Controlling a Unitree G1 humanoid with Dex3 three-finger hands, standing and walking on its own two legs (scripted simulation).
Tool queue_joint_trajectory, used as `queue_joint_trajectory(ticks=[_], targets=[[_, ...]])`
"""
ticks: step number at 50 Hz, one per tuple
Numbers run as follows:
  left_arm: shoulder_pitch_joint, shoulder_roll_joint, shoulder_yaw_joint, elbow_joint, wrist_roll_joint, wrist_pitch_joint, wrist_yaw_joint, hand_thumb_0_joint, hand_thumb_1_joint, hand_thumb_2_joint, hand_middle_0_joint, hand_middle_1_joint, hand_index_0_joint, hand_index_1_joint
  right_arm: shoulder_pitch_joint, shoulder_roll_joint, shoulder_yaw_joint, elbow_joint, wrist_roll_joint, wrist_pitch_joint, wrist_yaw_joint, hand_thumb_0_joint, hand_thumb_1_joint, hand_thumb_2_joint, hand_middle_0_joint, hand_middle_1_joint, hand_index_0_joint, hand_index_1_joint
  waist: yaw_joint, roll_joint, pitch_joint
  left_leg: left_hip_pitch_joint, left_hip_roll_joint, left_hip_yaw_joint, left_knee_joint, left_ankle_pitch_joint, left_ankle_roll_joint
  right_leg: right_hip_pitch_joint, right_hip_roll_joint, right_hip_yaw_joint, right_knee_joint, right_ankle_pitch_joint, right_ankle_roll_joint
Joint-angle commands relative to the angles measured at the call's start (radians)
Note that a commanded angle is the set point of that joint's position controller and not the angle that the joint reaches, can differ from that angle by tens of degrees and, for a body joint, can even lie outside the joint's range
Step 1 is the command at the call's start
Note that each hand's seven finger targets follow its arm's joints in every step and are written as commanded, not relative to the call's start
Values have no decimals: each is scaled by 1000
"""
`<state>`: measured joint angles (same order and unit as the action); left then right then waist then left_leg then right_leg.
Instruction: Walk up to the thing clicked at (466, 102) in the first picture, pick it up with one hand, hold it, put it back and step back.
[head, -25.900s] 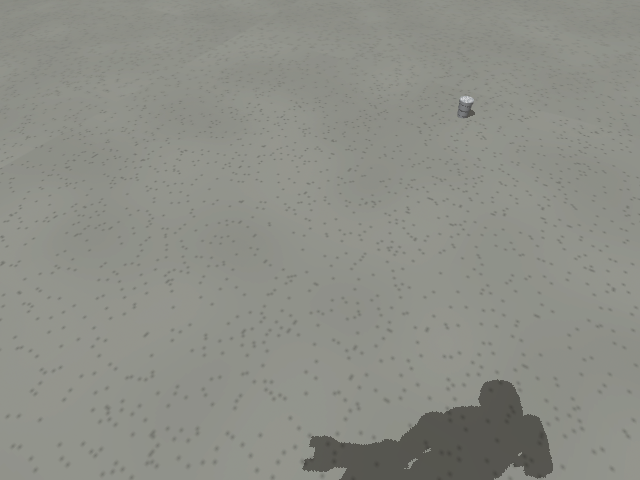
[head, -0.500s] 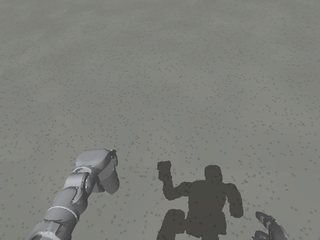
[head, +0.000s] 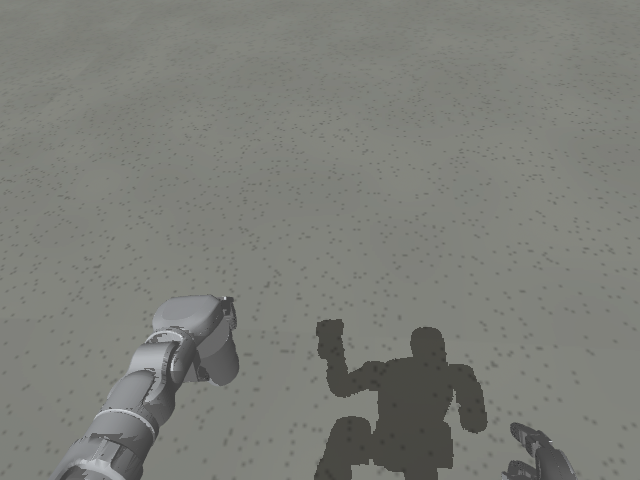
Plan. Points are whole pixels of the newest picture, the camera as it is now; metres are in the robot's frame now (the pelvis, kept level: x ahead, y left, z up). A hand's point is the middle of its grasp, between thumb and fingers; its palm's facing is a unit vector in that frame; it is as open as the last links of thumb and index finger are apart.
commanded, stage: hold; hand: left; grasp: from above
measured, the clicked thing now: (213, 353) +0.31 +0.21 -0.08
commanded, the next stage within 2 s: crouch in 0.06 s
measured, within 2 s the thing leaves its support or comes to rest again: neither
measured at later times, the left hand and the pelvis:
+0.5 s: hand (208, 370) +0.29 +0.22 -0.10, palm faces -0.48 -0.04 -0.88, open 9.9 cm; pelvis +0.00 +0.00 -0.01, yaw +1 degrees
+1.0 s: hand (241, 387) +0.35 +0.24 -0.34, palm faces -0.44 +0.01 -0.90, open 9.8 cm; pelvis -0.06 +0.01 -0.21, yaw -1 degrees
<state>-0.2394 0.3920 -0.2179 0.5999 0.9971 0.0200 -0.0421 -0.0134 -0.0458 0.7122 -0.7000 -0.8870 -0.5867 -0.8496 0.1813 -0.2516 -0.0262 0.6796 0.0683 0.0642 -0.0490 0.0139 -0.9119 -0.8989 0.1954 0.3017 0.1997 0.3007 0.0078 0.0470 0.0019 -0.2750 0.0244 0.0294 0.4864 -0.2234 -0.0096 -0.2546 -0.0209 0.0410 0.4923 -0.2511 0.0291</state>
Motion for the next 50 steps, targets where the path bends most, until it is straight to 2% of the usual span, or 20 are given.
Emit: queue_joint_trajectory(ticks=[1,4,7,8,9,11,14,15,20,26,31,33,34,36,40,41,42,43,45,50], targets=[[-342,212,119,-184,-4,11,48,0,478,1023,-846,-991,-869,-969,-77,-126,-45,-137,-4,-38,-10,0,-909,-903,199,300,199,300,3,-24,-264,156,-35,11,-50,205,22,27,48,-35,-75,186,-32],[-312,192,100,-195,-17,4,23,0,490,1021,-861,-984,-882,-965,-81,-126,-49,-149,-1,-37,-10,0,-909,-904,199,300,199,300,3,-20,-262,162,-33,12,-55,199,22,26,49,-34,-76,180,-34],[-314,217,118,-205,-15,-6,15,0,471,1011,-852,-965,-869,-949,-83,-129,-48,-153,-1,-33,-13,0,-910,-904,199,300,199,300,5,-18,-263,164,-34,7,-57,211,20,33,49,-34,-77,188,-35],[-317,209,110,-236,-15,-9,12,0,504,941,-838,-1021,-887,-971,-84,-125,-46,-159,0,-34,-13,0,-929,-916,200,301,200,301,10,-13,-270,168,-33,8,-57,217,20,35,49,-35,-74,192,-36],[-290,212,121,-215,-16,-10,15,0,424,928,-758,-1002,-807,-955,-80,-126,-46,-158,-1,-32,-13,0,-888,-899,200,301,201,301,8,-23,-260,163,-32,7,-57,212,21,41,50,-36,-77,186,-36],[-268,205,124,-191,-12,-15,27,0,398,954,-761,-979,-792,-949,-84,-126,-43,-163,-1,-29,-14,0,-896,-902,200,300,200,300,5,-40,-229,149,-36,7,-57,201,23,23,48,-36,-81,180,-34],[-267,205,138,-140,5,-32,64,0,377,927,-748,-953,-778,-924,-74,-126,-43,-155,-4,-24,-13,0,-894,-901,200,300,200,300,-7,-67,-202,123,-40,9,-46,179,25,-2,44,-33,-76,165,-31],[-274,186,122,-142,16,-39,80,0,355,919,-736,-944,-764,-917,-63,-126,-45,-152,-5,-22,-11,0,-895,-901,200,300,200,300,-18,-68,-202,122,-41,12,-38,178,26,-18,42,-31,-70,168,-31],[-335,176,131,1,67,-64,199,0,345,932,-733,-937,-758,-913,-25,-132,-58,-115,-27,-13,3,0,-894,-900,199,300,200,300,-40,-75,-224,41,-48,13,55,160,24,-102,33,-32,-1,167,-25],[-473,149,104,174,129,-76,321,0,482,985,-828,-998,-859,-967,44,-151,-86,-54,-54,-20,27,0,-899,-899,199,299,199,299,-83,-45,-338,-133,-34,-3,284,120,10,-327,38,-43,213,124,-35],[-550,143,115,261,176,-101,411,0,530,943,-833,-1033,-883,-983,85,-163,-100,-50,-75,-38,42,0,-903,-899,199,299,199,299,-92,8,-480,-361,-26,-11,520,68,14,-582,45,-52,443,63,-48],[-602,178,138,290,189,-97,439,0,546,961,-853,-1029,-899,-984,96,-175,-104,-44,-81,-44,40,0,-903,-899,199,299,199,299,-100,60,-528,-409,-21,-24,577,49,10,-686,50,-64,519,32,-55],[-585,183,151,333,192,-89,450,0,566,954,-864,-1030,-912,-982,106,-176,-107,-38,-82,-46,37,0,-902,-899,199,299,200,299,-90,55,-543,-450,-23,-24,607,35,12,-711,51,-70,552,20,-55],[-646,201,161,369,194,-79,470,0,572,984,-869,-1034,-913,-991,115,-177,-108,-23,-88,-57,32,0,-900,-898,199,299,199,299,-101,49,-569,-560,-24,-31,669,-9,15,-777,52,-74,618,-7,-57],[-697,236,189,403,180,-62,486,0,569,973,-875,-1004,-915,-964,134,-181,-106,-10,-103,-78,22,0,-899,-897,199,299,199,299,-113,86,-673,-680,-13,-54,783,-75,18,-920,50,-83,756,-64,-59],[-675,223,190,417,171,-58,484,0,562,950,-864,-1002,-908,-958,138,-185,-112,-7,-105,-82,22,0,-899,-897,199,299,199,299,-108,77,-705,-694,-12,-60,805,-87,16,-943,52,-87,783,-76,-60],[-705,213,179,398,160,-54,482,0,556,957,-866,-987,-906,-948,134,-181,-110,-5,-109,-87,21,0,-898,-897,199,299,200,299,-121,92,-733,-704,-7,-67,831,-79,17,-977,49,-90,812,-73,-60],[-693,247,199,421,165,-50,478,0,546,954,-869,-980,-906,-944,141,-189,-113,0,-110,-88,19,0,-900,-898,199,299,199,299,-112,88,-745,-727,-8,-72,846,-93,13,-996,49,-94,839,-89,-63],[-734,270,208,438,166,-54,469,0,543,956,-877,-964,-910,-932,139,-188,-110,5,-120,-95,20,0,-902,-899,199,299,199,299,-128,91,-741,-807,-9,-80,891,-149,13,-1059,47,-99,886,-131,-61],[-751,298,239,472,161,-75,455,0,525,960,-857,-962,-891,-929,143,-197,-102,7,-132,-109,34,0,-898,-898,199,299,199,299,-135,103,-780,-919,-12,-95,988,-246,14,-1201,44,-108,994,-219,-68]])
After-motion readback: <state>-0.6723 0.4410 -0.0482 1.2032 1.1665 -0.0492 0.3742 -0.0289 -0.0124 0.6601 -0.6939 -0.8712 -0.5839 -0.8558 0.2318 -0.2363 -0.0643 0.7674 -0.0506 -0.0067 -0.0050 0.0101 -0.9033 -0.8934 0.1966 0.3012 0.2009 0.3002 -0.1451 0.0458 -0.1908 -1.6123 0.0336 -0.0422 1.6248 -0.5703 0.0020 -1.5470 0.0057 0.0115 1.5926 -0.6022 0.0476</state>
